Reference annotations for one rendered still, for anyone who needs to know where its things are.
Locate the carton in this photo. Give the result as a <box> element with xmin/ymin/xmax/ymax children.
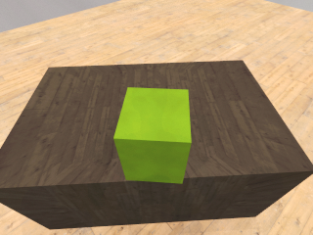
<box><xmin>113</xmin><ymin>87</ymin><xmax>192</xmax><ymax>184</ymax></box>

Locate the pedestal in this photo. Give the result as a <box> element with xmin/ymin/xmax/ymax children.
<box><xmin>0</xmin><ymin>60</ymin><xmax>313</xmax><ymax>230</ymax></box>

